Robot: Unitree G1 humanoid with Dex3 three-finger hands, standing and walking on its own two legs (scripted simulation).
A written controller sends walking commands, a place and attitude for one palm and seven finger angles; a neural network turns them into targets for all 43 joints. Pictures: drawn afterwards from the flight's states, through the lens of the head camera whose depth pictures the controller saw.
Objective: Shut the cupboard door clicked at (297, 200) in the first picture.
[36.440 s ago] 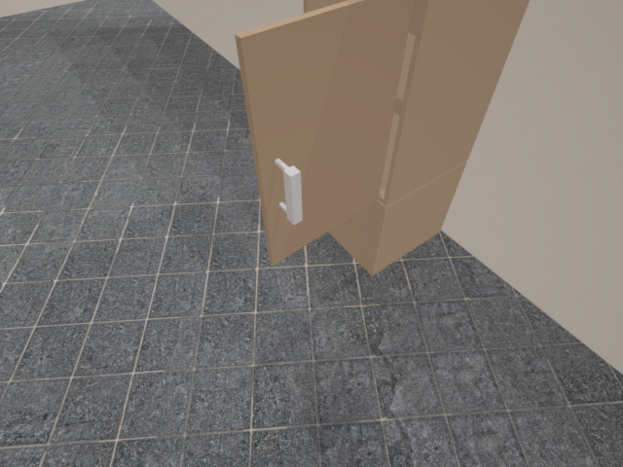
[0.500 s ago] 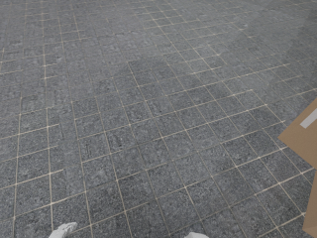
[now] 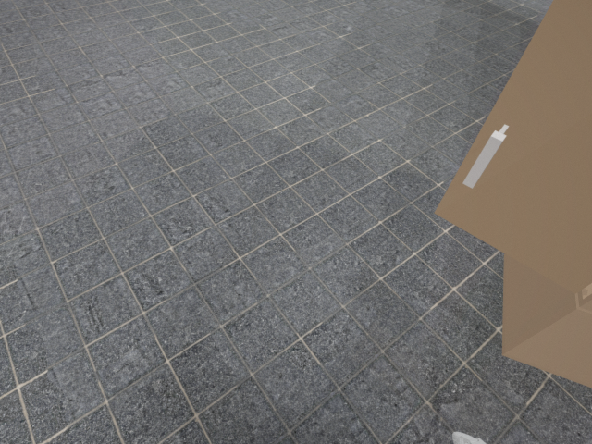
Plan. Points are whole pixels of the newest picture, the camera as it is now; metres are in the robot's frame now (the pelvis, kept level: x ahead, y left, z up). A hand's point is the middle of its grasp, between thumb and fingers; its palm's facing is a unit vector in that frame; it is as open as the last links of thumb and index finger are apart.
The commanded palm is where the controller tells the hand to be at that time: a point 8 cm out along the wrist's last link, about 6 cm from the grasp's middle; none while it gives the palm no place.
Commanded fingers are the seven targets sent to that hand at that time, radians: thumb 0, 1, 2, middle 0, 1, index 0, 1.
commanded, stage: turn to face it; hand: left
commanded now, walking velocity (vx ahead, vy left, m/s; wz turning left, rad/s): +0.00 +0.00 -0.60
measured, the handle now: (486, 156) +0.73 -0.39 -0.07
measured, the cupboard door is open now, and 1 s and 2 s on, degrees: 71 71 71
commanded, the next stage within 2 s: take the last steps up to it in 0.92 s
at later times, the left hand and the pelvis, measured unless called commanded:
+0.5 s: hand (209, 443) +0.14 +0.13 -0.14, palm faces -0.29 -0.92 -0.28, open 7.4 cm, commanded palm none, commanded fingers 0.00 0.90 0.90 -0.20 -0.30 -0.20 -0.30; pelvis -0.01 -0.04 +0.01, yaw -18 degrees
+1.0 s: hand (242, 411) +0.19 +0.09 -0.15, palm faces -0.49 -0.84 -0.24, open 7.4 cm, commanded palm none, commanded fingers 0.00 0.90 0.90 -0.20 -0.30 -0.20 -0.30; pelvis -0.01 -0.04 +0.01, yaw -31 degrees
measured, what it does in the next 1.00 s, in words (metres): steps on the spot, turning right: right foot, then left foot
